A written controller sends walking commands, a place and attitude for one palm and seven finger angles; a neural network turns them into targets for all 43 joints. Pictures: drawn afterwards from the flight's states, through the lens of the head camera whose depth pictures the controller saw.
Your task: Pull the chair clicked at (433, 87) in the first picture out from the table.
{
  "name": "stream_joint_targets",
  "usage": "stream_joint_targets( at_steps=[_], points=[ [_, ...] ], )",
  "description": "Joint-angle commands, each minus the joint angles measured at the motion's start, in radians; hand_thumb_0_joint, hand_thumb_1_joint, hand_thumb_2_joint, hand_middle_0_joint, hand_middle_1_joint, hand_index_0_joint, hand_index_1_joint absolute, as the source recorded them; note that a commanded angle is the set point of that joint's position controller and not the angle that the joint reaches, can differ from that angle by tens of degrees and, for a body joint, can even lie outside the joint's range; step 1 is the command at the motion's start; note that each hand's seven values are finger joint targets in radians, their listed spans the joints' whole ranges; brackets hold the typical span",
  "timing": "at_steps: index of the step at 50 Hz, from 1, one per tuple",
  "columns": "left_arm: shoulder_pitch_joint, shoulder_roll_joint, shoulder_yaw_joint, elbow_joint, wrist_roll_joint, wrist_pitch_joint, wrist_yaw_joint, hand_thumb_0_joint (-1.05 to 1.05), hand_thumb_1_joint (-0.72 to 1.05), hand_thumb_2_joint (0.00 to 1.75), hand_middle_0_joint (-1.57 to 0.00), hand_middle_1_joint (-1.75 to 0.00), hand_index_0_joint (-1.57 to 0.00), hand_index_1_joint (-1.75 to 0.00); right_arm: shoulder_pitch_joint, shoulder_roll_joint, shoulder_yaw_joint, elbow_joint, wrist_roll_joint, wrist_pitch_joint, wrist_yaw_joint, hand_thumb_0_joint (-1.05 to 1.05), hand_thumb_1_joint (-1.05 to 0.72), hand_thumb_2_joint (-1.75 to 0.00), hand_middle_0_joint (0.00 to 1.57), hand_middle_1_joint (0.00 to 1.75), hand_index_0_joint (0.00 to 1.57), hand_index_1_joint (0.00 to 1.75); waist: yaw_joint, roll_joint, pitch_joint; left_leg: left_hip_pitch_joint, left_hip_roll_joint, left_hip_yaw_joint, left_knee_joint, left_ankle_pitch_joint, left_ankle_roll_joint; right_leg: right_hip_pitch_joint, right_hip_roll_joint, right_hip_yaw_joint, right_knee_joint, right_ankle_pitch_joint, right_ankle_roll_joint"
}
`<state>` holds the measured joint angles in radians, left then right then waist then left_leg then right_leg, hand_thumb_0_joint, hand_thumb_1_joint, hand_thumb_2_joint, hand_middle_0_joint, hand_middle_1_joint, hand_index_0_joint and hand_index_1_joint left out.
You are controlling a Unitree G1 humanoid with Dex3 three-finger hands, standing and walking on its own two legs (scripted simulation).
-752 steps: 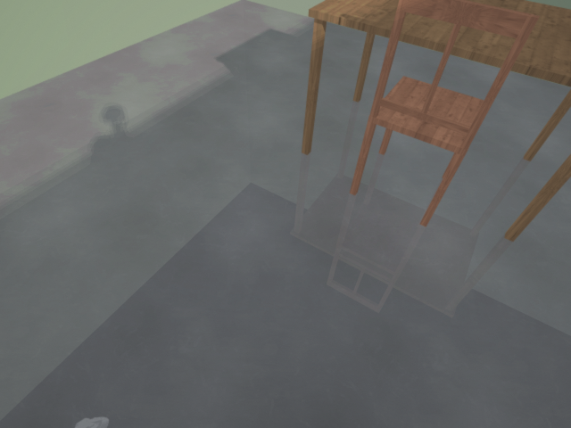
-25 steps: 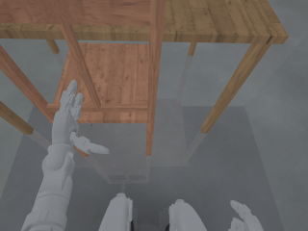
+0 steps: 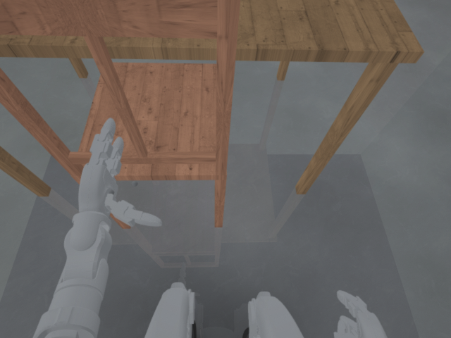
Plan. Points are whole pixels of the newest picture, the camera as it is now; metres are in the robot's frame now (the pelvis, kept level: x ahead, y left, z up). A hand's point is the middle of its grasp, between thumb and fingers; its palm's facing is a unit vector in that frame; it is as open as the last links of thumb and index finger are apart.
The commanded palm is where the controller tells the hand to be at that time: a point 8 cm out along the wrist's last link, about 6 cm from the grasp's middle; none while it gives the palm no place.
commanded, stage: aim the fingers beside a spindle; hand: left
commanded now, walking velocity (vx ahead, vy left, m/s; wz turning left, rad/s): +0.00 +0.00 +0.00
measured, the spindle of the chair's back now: (124, 109) +0.51 +0.20 +0.05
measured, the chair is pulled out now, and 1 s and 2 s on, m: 0.00 0.00 0.00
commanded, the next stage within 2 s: push the fingers through the gap in 0.02 s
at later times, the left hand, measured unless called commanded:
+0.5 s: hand (132, 166) +0.40 +0.18 +0.03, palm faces +0.02 -1.00 -0.03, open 17.0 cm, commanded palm +0.39 +0.22 +0.03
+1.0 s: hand (138, 142) +0.46 +0.17 +0.03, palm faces +0.04 -1.00 -0.03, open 17.0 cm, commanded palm +0.43 +0.22 +0.03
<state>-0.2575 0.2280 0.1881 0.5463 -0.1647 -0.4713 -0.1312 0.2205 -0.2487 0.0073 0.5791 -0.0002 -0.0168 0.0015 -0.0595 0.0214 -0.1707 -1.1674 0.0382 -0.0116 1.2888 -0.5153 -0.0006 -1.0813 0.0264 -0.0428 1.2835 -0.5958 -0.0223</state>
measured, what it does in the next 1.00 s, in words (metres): stands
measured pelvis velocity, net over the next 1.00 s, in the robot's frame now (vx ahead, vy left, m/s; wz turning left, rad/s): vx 0.00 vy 0.01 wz -0.02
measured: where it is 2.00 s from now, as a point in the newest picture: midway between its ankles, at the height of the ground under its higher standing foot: outside the picture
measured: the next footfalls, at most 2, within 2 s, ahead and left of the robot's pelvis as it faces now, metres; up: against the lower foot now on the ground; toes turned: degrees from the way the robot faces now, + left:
none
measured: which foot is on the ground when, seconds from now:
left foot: down 0.00-1.00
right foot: down 0.00-1.00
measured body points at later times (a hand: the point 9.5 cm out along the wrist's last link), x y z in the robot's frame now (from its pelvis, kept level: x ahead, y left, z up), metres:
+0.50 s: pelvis +0.00 +0.00 +0.00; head +0.12 +0.02 +0.43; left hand +0.40 +0.23 +0.03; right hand +0.12 -0.25 -0.12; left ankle +0.05 +0.12 -0.62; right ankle +0.01 -0.11 -0.62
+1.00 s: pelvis +0.00 +0.01 +0.00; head +0.13 +0.02 +0.42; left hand +0.45 +0.23 +0.03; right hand +0.06 -0.26 -0.13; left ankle +0.05 +0.12 -0.62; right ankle +0.01 -0.11 -0.62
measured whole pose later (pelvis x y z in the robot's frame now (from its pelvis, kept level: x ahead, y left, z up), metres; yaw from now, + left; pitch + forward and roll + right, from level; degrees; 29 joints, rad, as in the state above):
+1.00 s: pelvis +0.00 +0.01 +0.00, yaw -1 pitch +25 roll -2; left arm -0.62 0.32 0.31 0.90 -0.12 -0.49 -0.13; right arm 0.29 -0.25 0.01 0.63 -0.02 0.03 0.02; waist -0.12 0.03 -0.16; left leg -1.23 0.05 -0.01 1.31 -0.52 0.01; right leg -1.14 0.03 -0.04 1.29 -0.59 -0.01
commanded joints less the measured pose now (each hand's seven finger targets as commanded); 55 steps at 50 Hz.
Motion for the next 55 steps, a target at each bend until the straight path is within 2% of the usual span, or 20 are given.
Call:
stream_joint_targets(
  at_steps=[1,3,6,8,10,11,15,18,22,24,25,27,28,32,33,37,39,41,46,55],
  points=[
    [-0.216,0.147,0.043,-0.219,-0.015,-0.075,0.005,0.00,-0.50,0.30,-0.06,-0.08,-0.06,-0.08,0.049,-0.142,-0.061,-0.108,0.002,-0.036,-0.007,0.00,-0.90,-0.90,0.20,0.30,0.20,0.30,-0.004,0.020,-0.399,0.336,-0.026,-0.012,-0.139,0.257,0.026,0.171,0.003,0.031,-0.194,0.321,-0.002],
    [-0.245,0.151,0.039,-0.214,-0.017,-0.075,-0.001,0.00,-0.50,0.30,-0.06,-0.08,-0.06,-0.08,0.056,-0.144,-0.060,-0.103,0.002,-0.038,-0.010,0.00,-0.90,-0.90,0.20,0.30,0.20,0.30,-0.016,0.010,-0.389,0.318,-0.025,-0.011,-0.131,0.252,0.030,0.175,0.004,0.035,-0.194,0.326,0.000],
    [-0.214,0.153,0.047,-0.229,-0.021,-0.077,-0.009,0.00,-0.50,0.30,-0.06,-0.08,-0.06,-0.08,0.051,-0.143,-0.062,-0.104,0.003,-0.039,-0.010,0.00,-0.90,-0.90,0.20,0.30,0.20,0.30,-0.001,0.035,-0.410,0.340,-0.026,-0.011,-0.138,0.260,0.024,0.180,0.002,0.032,-0.195,0.328,-0.002],
    [-0.279,0.147,0.032,-0.204,-0.022,-0.074,-0.013,0.00,-0.50,0.30,-0.06,-0.08,-0.06,-0.08,0.059,-0.146,-0.060,-0.090,0.003,-0.041,-0.015,0.00,-0.90,-0.90,0.20,0.30,0.20,0.30,-0.030,0.022,-0.371,0.331,-0.023,-0.016,-0.129,0.248,0.029,0.142,0.004,0.029,-0.197,0.312,0.000],
    [-0.306,0.186,0.071,-0.190,-0.019,-0.078,-0.011,0.00,-0.50,0.30,-0.06,-0.08,-0.06,-0.08,0.063,-0.152,-0.064,-0.080,0.002,-0.041,-0.019,0.00,-0.90,-0.90,0.20,0.30,0.20,0.30,-0.021,0.030,-0.389,0.336,-0.022,-0.019,-0.128,0.249,0.025,0.139,0.003,0.031,-0.193,0.308,-0.001],
    [-0.316,0.162,0.050,-0.191,-0.021,-0.077,-0.015,0.00,-0.50,0.30,-0.06,-0.08,-0.06,-0.08,0.061,-0.148,-0.062,-0.080,0.001,-0.044,-0.018,0.00,-0.90,-0.90,0.20,0.30,0.20,0.30,-0.024,0.044,-0.403,0.344,-0.025,-0.016,-0.126,0.258,0.026,0.142,0.003,0.033,-0.194,0.316,-0.001],
    [-0.349,0.194,0.076,-0.150,-0.019,-0.075,-0.022,0.00,-0.50,0.30,-0.06,-0.08,-0.06,-0.08,0.071,-0.152,-0.061,-0.069,0.001,-0.043,-0.019,0.00,-0.90,-0.90,0.20,0.30,0.20,0.30,-0.022,0.043,-0.408,0.342,-0.022,-0.020,-0.124,0.267,0.024,0.139,0.004,0.030,-0.188,0.321,-0.003],
    [-0.377,0.175,0.056,-0.132,-0.018,-0.069,-0.026,0.00,-0.50,0.30,-0.06,-0.08,-0.06,-0.08,0.081,-0.154,-0.061,-0.071,0.000,-0.043,-0.016,0.00,-0.90,-0.90,0.20,0.30,0.20,0.30,-0.026,0.065,-0.421,0.371,-0.021,-0.028,-0.127,0.279,0.022,0.116,0.007,0.022,-0.183,0.313,-0.007],
    [-0.417,0.167,0.056,-0.065,-0.011,-0.054,-0.019,0.00,-0.50,0.30,-0.06,-0.08,-0.06,-0.08,0.092,-0.153,-0.062,-0.063,0.002,-0.033,-0.012,0.00,-0.90,-0.90,0.20,0.30,0.20,0.30,-0.036,0.037,-0.399,0.344,-0.022,-0.025,-0.128,0.265,0.023,0.117,0.006,0.021,-0.192,0.309,-0.003],
    [-0.445,0.228,0.106,-0.057,-0.003,-0.061,-0.010,0.00,-0.50,0.30,-0.06,-0.08,-0.06,-0.08,0.100,-0.161,-0.062,-0.059,-0.002,-0.029,-0.014,0.00,-0.90,-0.90,0.20,0.30,0.20,0.30,-0.026,0.042,-0.423,0.352,-0.020,-0.030,-0.127,0.276,0.021,0.115,0.007,0.023,-0.183,0.311,-0.006],
    [-0.469,0.194,0.073,-0.057,-0.001,-0.064,-0.010,0.00,-0.50,0.30,-0.06,-0.08,-0.06,-0.08,0.099,-0.155,-0.061,-0.061,-0.002,-0.028,-0.012,0.00,-0.90,-0.90,0.20,0.30,0.20,0.30,-0.038,0.057,-0.418,0.363,-0.020,-0.028,-0.129,0.274,0.022,0.104,0.007,0.022,-0.188,0.307,-0.004],
    [-0.478,0.212,0.092,-0.045,0.003,-0.070,-0.003,0.00,-0.50,0.30,-0.06,-0.08,-0.06,-0.08,0.107,-0.158,-0.063,-0.058,-0.004,-0.025,-0.009,0.00,-0.90,-0.90,0.20,0.30,0.20,0.30,-0.029,0.062,-0.432,0.374,-0.018,-0.034,-0.133,0.277,0.018,0.100,0.008,0.017,-0.184,0.298,-0.007],
    [-0.514,0.207,0.079,-0.044,0.006,-0.074,0.001,0.00,-0.50,0.30,-0.06,-0.08,-0.06,-0.08,0.111,-0.160,-0.062,-0.056,-0.006,-0.025,-0.009,0.00,-0.90,-0.90,0.20,0.30,0.20,0.30,-0.043,0.074,-0.433,0.387,-0.016,-0.038,-0.129,0.280,0.019,0.076,0.010,0.015,-0.180,0.292,-0.007],
    [-0.542,0.241,0.117,0.027,0.015,-0.074,0.009,0.00,-0.50,0.30,-0.06,-0.08,-0.06,-0.08,0.125,-0.161,-0.061,-0.045,-0.010,-0.013,-0.007,0.00,-0.90,-0.90,0.20,0.30,0.20,0.30,-0.043,0.033,-0.428,0.341,-0.020,-0.029,-0.124,0.260,0.022,0.107,0.010,0.023,-0.188,0.291,-0.002],
    [-0.556,0.252,0.120,0.035,0.019,-0.077,0.007,0.00,-0.50,0.30,-0.06,-0.08,-0.06,-0.08,0.129,-0.164,-0.059,-0.049,-0.009,-0.012,-0.006,0.00,-0.90,-0.90,0.20,0.30,0.20,0.30,-0.042,0.056,-0.430,0.351,-0.018,-0.037,-0.128,0.261,0.020,0.089,0.011,0.017,-0.179,0.281,-0.007],
    [-0.624,0.222,0.097,0.067,0.023,-0.080,0.008,0.00,-0.50,0.30,-0.06,-0.08,-0.06,-0.08,0.143,-0.163,-0.062,-0.036,-0.013,-0.003,-0.001,0.00,-0.90,-0.90,0.20,0.30,0.20,0.30,-0.060,0.066,-0.439,0.380,-0.016,-0.039,-0.125,0.283,0.020,0.068,0.011,0.014,-0.184,0.292,-0.006],
    [-0.634,0.250,0.121,0.062,0.025,-0.088,0.008,0.00,-0.50,0.30,-0.06,-0.08,-0.06,-0.08,0.152,-0.166,-0.063,-0.034,-0.015,0.000,-0.001,0.00,-0.90,-0.90,0.20,0.30,0.20,0.30,-0.049,0.082,-0.479,0.398,-0.015,-0.039,-0.120,0.318,0.019,0.076,0.011,0.015,-0.172,0.320,-0.007],
    [-0.651,0.234,0.108,0.092,0.029,-0.086,0.008,0.00,-0.50,0.30,-0.06,-0.08,-0.06,-0.08,0.158,-0.162,-0.063,-0.029,-0.016,0.006,0.003,0.00,-0.90,-0.90,0.20,0.30,0.20,0.30,-0.060,0.072,-0.457,0.390,-0.014,-0.039,-0.119,0.308,0.019,0.066,0.012,0.012,-0.177,0.311,-0.006],
    [-0.676,0.295,0.163,0.151,0.038,-0.090,0.008,0.00,-0.50,0.30,-0.06,-0.08,-0.06,-0.08,0.172,-0.165,-0.059,-0.027,-0.019,0.020,0.002,0.00,-0.90,-0.90,0.20,0.30,0.20,0.30,-0.057,0.042,-0.453,0.327,-0.020,-0.027,-0.110,0.296,0.025,0.111,0.012,0.025,-0.176,0.330,-0.002],
    [-0.802,0.309,0.163,0.220,0.046,-0.108,-0.013,0.00,-0.50,0.30,-0.06,-0.08,-0.06,-0.08,0.193,-0.170,-0.059,-0.007,-0.025,0.033,0.004,0.00,-0.90,-0.90,0.20,0.30,0.20,0.30,-0.084,0.083,-0.473,0.352,-0.016,-0.035,-0.094,0.301,0.027,0.063,0.015,0.023,-0.173,0.317,-0.003]
  ],
)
